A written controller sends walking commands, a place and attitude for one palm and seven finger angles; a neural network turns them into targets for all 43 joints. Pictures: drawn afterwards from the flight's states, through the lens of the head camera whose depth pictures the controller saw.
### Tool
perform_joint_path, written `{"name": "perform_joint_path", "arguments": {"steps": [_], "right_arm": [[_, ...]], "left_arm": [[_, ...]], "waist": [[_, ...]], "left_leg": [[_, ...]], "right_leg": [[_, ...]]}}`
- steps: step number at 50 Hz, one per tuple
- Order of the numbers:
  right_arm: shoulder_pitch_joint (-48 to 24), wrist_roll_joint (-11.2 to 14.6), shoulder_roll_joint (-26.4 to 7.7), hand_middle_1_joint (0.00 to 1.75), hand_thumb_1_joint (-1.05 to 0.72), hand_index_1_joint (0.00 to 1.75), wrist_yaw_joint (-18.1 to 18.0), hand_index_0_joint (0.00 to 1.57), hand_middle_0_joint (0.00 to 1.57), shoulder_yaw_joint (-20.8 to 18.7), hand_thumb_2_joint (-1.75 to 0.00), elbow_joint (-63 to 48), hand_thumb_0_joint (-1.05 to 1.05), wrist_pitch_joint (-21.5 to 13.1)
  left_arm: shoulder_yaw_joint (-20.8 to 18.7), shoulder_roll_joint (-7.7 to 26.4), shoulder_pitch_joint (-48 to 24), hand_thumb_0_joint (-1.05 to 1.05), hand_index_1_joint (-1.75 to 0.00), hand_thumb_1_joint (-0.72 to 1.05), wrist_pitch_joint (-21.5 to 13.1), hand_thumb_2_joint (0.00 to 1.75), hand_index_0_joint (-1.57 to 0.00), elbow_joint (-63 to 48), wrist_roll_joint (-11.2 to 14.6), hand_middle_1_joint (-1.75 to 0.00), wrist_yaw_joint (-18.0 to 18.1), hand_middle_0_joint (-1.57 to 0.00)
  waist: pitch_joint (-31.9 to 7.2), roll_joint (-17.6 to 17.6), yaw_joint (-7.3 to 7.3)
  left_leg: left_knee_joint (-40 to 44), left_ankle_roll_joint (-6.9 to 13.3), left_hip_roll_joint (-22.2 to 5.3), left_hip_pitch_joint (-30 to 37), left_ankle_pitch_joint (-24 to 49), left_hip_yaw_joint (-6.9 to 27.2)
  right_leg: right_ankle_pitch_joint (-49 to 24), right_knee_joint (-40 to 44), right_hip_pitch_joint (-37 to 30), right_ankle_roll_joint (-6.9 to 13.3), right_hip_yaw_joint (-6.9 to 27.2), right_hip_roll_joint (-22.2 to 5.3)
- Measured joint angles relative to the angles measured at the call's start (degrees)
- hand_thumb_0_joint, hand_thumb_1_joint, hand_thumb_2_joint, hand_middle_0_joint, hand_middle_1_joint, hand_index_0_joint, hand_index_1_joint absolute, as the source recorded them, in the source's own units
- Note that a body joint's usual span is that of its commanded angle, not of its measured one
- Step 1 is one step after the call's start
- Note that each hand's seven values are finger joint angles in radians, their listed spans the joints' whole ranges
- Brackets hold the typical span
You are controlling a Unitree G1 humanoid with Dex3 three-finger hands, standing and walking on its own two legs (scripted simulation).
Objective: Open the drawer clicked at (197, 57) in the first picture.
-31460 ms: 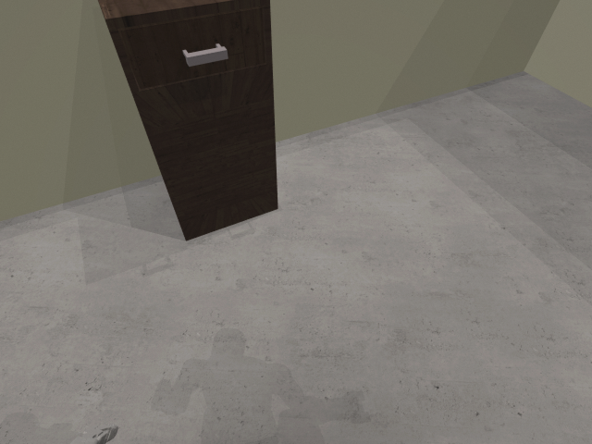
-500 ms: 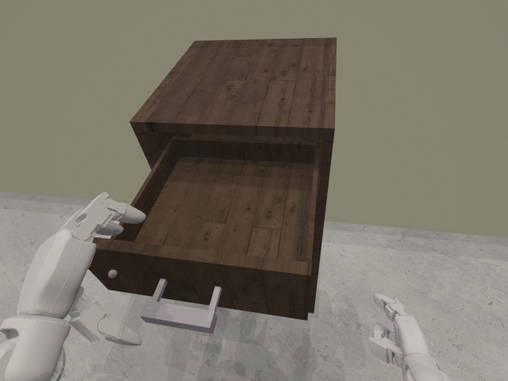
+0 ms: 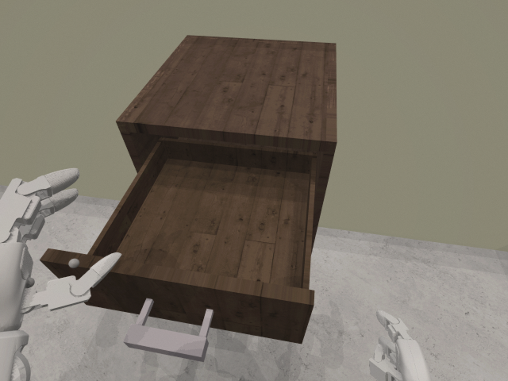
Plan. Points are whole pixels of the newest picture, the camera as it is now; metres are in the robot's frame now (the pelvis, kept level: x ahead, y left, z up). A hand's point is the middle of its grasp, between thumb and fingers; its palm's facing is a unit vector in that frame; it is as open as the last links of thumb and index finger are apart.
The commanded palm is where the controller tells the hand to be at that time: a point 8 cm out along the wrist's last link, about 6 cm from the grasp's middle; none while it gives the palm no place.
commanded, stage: draw the hand back to the body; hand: left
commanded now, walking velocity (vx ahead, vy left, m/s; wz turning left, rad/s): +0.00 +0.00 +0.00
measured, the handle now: (172, 326) +0.19 +0.15 +0.01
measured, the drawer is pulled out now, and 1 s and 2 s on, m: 0.30 0.30 0.30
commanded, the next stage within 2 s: step back with the hand held close in 0.42 s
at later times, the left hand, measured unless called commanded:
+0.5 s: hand (57, 263) +0.18 +0.24 +0.19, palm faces +0.42 -0.80 -0.43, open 7.5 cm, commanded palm +0.13 +0.28 +0.20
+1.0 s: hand (44, 291) +0.15 +0.23 +0.19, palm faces +0.33 -0.75 -0.57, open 7.4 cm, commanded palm +0.08 +0.29 +0.20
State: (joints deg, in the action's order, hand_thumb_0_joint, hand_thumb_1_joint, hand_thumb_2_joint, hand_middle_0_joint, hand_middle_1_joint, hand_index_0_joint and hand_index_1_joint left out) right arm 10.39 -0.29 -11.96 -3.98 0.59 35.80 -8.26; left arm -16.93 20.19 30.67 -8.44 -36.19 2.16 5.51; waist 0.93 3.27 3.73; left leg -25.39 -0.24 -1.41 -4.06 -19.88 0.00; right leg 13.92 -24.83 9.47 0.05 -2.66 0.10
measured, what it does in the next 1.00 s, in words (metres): shifts its weight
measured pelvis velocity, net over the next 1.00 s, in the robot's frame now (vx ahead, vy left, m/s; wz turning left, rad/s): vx -0.05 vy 0.01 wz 0.00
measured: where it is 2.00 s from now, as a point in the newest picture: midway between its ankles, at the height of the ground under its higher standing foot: outside the picture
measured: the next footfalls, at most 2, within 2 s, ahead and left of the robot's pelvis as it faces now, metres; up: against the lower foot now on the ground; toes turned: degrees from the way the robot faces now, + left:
right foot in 1.74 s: -0.13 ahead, -0.13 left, +0.00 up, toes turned -5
left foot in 2.00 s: -0.18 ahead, +0.13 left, +0.00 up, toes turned +4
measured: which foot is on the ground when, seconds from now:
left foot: down 0.00-1.00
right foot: down 0.00-1.00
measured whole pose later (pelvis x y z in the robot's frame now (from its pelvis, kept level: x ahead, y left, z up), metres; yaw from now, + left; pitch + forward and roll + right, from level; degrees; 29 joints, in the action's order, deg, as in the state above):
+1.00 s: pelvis -0.05 +0.01 -0.01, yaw +0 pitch +3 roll +1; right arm 10.5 1.5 -12.5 -4.6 -1.8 30.9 -2.7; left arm -26.0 24.9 35.7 -13.8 -37.0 2.4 7.3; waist 1.9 0.9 -1.0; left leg -31.6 0.8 1.1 -16.4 -18.0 -1.2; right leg 12.5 -32.5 22.7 -0.6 -1.2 -2.5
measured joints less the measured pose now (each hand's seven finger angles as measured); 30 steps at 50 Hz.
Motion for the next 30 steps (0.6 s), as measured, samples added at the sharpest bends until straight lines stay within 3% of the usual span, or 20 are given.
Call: {"name": "perform_joint_path", "arguments": {"steps": [9, 17, 27, 30], "right_arm": [[-1.3, 0.6, 0.1, 0.30, -0.91, 0.30, -0.2, 0.20, 0.20, -0.1, -0.90, -0.5, 0.01, 1.4], [-0.9, 0.5, 0.4, 0.30, -0.91, 0.30, 0.1, 0.20, 0.20, 0.2, -0.90, -0.4, 0.01, 1.5], [-0.5, 0.8, 0.5, 0.30, -0.91, 0.30, -0.1, 0.20, 0.20, 0.3, -0.90, -0.1, 0.01, 2.2], [-0.5, 1.0, 0.2, 0.30, -0.91, 0.30, -0.3, 0.20, 0.20, 0.7, -0.90, -1.4, 0.01, 3.0]], "left_arm": [[-2.4, -0.2, -1.5, 0.00, -0.54, 0.52, 0.7, 0.74, -0.24, 2.6, 0.6, -0.54, 0.6, -0.23], [-1.4, -0.7, -0.7, 0.01, -0.38, 0.77, 1.3, 0.85, -0.22, 2.0, 0.6, -0.38, 0.6, -0.22], [-1.8, -0.7, -1.0, 0.01, -0.31, 0.87, 1.2, 0.89, -0.21, 2.8, 0.7, -0.31, 0.8, -0.21], [-4.5, 0.1, -2.0, 0.01, -0.30, 0.88, -1.2, 0.90, -0.21, 3.7, 0.7, -0.31, 0.6, -0.21]], "waist": [[-0.5, 0.4, 0.55], [-0.9, 0.6, 0.59], [-0.9, 0.9, 0.39], [-0.7, 0.9, -0.17]], "left_leg": [[0.2, 0.2, 0.3, -0.4, 0.0, 0.3], [0.2, 0.2, 0.6, -0.6, 0.0, 0.6], [0.0, 0.1, 0.5, -0.8, 0.2, 0.7], [-0.9, 0.2, 0.4, -2.5, 0.1, 0.6]], "right_leg": [[0.3, 0.0, 0.3, -0.2, -0.3, -0.4], [0.4, -0.1, 0.5, -0.3, -0.6, -0.6], [0.3, -0.4, 0.7, -0.2, -0.7, -0.6], [0.1, -0.8, 2.2, -0.1, -0.7, -0.5]]}}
